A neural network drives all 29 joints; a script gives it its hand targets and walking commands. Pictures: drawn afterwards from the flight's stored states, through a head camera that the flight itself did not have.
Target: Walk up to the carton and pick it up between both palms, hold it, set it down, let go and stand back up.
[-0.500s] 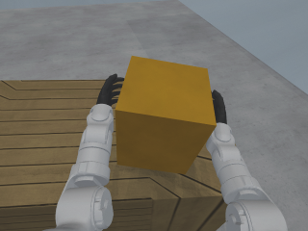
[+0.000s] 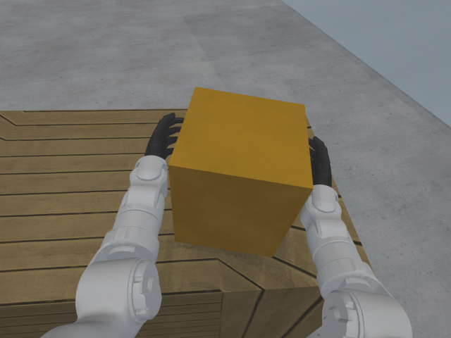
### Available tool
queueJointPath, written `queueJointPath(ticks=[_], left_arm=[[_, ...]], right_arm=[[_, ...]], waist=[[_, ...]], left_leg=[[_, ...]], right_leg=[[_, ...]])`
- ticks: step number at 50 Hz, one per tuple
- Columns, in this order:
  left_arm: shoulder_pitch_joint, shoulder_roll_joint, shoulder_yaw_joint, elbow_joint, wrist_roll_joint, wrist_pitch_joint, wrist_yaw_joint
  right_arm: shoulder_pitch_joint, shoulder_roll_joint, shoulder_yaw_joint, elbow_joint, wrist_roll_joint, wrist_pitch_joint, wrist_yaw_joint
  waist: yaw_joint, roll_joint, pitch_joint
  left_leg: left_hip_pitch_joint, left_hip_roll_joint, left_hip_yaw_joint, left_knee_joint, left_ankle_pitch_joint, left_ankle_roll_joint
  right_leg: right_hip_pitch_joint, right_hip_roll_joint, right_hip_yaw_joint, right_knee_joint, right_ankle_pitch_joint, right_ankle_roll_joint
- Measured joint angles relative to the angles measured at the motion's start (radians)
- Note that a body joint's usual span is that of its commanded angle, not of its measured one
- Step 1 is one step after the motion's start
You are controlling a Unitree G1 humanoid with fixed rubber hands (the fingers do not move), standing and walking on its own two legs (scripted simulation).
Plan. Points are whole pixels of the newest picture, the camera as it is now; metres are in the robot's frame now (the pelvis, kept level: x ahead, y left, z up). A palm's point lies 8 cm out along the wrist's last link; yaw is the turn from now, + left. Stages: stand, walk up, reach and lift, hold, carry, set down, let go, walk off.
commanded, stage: set down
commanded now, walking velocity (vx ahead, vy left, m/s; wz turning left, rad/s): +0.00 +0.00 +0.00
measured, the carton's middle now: (236, 176) +0.41 -0.03 +0.05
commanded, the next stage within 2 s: none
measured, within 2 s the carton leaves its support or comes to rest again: rests again in 1.14 s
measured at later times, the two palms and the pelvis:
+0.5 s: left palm (163, 162) +0.45 +0.11 +0.07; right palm (313, 191) +0.37 -0.18 +0.05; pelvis +0.00 +0.00 +0.00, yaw +0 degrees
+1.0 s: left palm (163, 169) +0.44 +0.11 +0.05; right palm (310, 197) +0.36 -0.18 +0.03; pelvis -0.01 +0.00 -0.01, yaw +0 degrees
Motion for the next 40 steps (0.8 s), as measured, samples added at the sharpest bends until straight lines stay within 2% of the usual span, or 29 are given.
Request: queueJointPath(ticks=[15,24,40], left_arm=[[-0.044,0.029,-0.001,0.154,-0.02,-0.105,0.003],[-0.073,0.043,-0.021,0.254,-0.043,-0.192,0.016],[-0.135,0.069,-0.028,0.393,-0.052,-0.284,0.03]], right_arm=[[-0.01,0.012,-0.042,0.062,-0.052,-0.062,-0.012],[-0.013,0.013,-0.075,0.101,-0.088,-0.122,-0.015],[-0.05,0.019,-0.146,0.169,-0.142,-0.183,-0.013]], waist=[[-0.014,0.015,-0.015],[-0.012,0.028,-0.054],[-0.016,0.041,-0.083]], left_leg=[[-0.07,0.0,0.0,0.019,-0.007,0.002],[-0.149,0.004,0.0,0.044,-0.011,0.002],[-0.25,0.004,-0.004,0.071,-0.004,0.002]], right_leg=[[-0.069,0.0,-0.001,0.016,-0.006,0.003],[-0.141,0.004,-0.001,0.028,-0.002,0.002],[-0.237,0.004,-0.005,0.048,0.006,0.001]])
